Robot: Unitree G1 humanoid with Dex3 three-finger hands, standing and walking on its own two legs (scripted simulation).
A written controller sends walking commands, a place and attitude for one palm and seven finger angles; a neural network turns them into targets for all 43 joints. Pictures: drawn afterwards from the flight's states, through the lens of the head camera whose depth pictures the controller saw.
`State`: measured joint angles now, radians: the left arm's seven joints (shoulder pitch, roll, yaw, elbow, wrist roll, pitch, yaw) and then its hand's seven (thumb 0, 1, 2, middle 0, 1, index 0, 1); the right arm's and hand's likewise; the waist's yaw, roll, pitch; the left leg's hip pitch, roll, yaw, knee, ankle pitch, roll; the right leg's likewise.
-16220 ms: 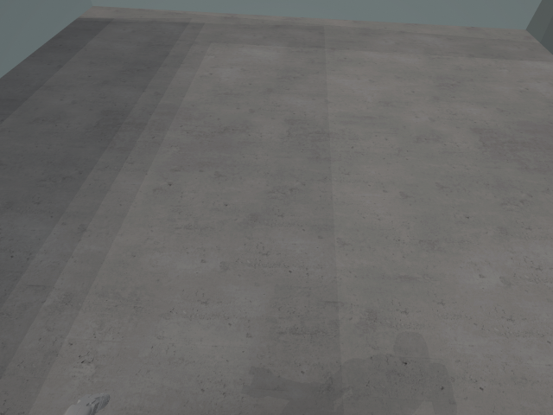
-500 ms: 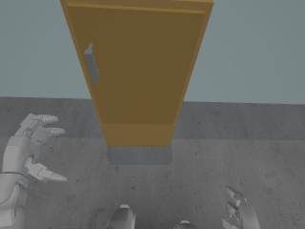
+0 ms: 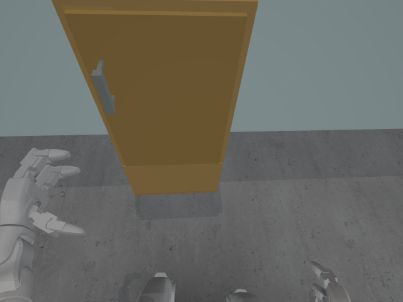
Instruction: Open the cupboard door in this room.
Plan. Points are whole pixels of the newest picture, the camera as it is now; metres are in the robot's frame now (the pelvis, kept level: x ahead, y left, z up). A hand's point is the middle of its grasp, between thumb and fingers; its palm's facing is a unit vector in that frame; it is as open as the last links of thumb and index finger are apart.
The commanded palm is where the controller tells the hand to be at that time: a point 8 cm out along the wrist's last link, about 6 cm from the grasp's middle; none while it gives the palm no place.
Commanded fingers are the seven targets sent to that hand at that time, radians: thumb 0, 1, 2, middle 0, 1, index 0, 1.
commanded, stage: raise the hand with hooked fingers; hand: left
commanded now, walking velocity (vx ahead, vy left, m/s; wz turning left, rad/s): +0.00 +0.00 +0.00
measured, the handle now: (106, 88) +0.59 +0.28 +0.04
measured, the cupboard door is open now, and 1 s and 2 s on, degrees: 0 0 0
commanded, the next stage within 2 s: move the hooked fingers beside the handle in 0.12 s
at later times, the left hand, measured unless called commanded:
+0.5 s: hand (69, 174) +0.33 +0.27 +0.05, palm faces +0.10 -0.99 -0.03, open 14.0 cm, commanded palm +0.31 +0.32 +0.05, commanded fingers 0.00 -0.50 0.30 -0.30 -1.20 -0.30 -1.20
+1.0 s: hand (72, 146) +0.39 +0.29 +0.05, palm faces +0.10 -0.99 -0.02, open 14.0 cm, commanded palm +0.38 +0.34 +0.05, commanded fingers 0.00 -0.50 0.30 -0.30 -1.20 -0.30 -1.20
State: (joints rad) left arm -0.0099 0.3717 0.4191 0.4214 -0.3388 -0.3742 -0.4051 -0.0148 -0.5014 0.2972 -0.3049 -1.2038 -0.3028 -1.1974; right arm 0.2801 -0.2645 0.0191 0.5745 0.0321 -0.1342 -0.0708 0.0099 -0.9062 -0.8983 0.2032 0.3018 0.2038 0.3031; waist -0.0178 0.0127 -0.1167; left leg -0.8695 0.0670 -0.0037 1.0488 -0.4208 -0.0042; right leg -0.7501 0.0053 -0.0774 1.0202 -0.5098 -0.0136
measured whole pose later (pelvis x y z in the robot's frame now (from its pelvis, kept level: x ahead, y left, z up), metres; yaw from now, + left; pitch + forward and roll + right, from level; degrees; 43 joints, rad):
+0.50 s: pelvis +0.00 -0.01 -0.01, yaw +0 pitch +15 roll -2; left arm -0.23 0.42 0.43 0.61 -0.30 -0.36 -0.43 -0.02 -0.50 0.30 -0.30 -1.20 -0.30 -1.20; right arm 0.25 -0.27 0.03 0.60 0.03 -0.13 -0.09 0.01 -0.91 -0.90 0.20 0.30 0.20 0.30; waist -0.01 0.01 -0.12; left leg -0.92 0.07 -0.02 1.09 -0.43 -0.01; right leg -0.80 0.01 -0.09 1.06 -0.53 -0.02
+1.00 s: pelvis +0.00 +0.01 -0.01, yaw -1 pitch +18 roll -3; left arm -0.48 0.52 0.51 0.89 -0.24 -0.41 -0.44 -0.01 -0.50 0.30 -0.30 -1.20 -0.30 -1.20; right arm 0.32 -0.27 0.02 0.63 0.02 -0.05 -0.07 0.01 -0.91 -0.90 0.20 0.30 0.20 0.30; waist -0.06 0.00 -0.12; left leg -0.99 0.08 0.00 1.11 -0.43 0.00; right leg -0.87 0.01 -0.07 1.07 -0.51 -0.01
